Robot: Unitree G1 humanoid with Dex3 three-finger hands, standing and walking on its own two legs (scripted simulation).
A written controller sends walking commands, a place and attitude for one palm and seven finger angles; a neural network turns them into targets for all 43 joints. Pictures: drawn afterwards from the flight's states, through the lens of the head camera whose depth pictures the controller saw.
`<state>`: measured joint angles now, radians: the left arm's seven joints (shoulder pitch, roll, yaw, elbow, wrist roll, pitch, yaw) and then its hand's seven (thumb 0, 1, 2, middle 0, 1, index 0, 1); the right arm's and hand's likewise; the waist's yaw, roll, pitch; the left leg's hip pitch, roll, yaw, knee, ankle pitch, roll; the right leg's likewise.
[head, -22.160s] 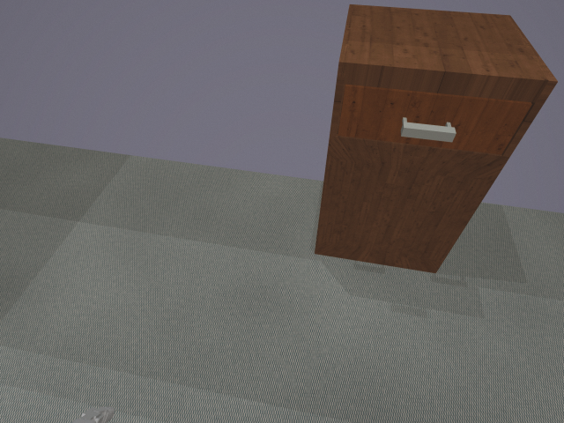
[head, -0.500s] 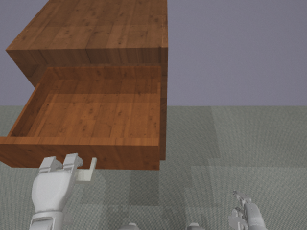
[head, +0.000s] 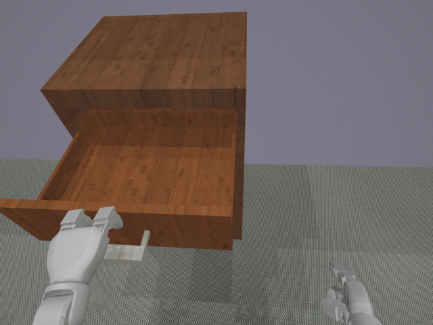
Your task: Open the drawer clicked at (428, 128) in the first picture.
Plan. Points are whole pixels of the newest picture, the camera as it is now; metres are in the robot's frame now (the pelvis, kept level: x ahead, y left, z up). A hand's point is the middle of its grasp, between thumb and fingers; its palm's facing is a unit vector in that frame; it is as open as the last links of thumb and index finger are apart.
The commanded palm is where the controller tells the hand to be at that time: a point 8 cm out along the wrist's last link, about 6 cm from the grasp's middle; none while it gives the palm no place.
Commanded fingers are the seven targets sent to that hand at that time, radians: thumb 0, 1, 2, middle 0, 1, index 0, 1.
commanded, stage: lift the hand off the handle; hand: left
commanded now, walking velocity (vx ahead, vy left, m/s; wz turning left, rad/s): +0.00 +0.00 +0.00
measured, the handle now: (116, 243) +0.26 +0.25 -0.03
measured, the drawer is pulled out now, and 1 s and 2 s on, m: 0.30 0.30 0.30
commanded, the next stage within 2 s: draw the hand back to the body in 0.76 s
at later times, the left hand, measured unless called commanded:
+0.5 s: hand (74, 237) +0.22 +0.26 +0.10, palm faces +0.06 -0.06 -1.00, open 13.8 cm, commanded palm +0.19 +0.25 +0.15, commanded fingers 0.00 -0.50 0.30 -0.30 -1.20 -0.30 -1.20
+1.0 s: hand (60, 239) +0.21 +0.26 +0.12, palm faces +0.04 -0.08 -1.00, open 13.9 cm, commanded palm +0.18 +0.26 +0.18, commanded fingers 0.00 -0.50 0.30 -0.30 -1.20 -0.30 -1.20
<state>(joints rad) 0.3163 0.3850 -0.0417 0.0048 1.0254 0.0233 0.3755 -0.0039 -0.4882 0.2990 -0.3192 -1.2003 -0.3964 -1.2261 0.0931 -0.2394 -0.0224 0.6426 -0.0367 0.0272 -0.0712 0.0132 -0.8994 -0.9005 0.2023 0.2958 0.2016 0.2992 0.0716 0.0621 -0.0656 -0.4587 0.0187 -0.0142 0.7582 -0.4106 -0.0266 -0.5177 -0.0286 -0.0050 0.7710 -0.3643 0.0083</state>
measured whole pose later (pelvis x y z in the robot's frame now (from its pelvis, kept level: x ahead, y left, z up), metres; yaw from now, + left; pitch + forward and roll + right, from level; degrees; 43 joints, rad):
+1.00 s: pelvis +0.01 +0.01 +0.03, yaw +0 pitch +0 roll +0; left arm 0.39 0.50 0.04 -0.33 0.90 0.02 0.10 0.00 -0.49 0.30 -0.32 -1.20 -0.32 -1.20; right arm 0.08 -0.25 0.02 0.62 -0.01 0.07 -0.04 0.01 -0.90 -0.90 0.20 0.30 0.20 0.30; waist 0.12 0.10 0.00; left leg -0.17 0.02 -0.02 0.47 -0.29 -0.02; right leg -0.22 -0.03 -0.01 0.48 -0.25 0.02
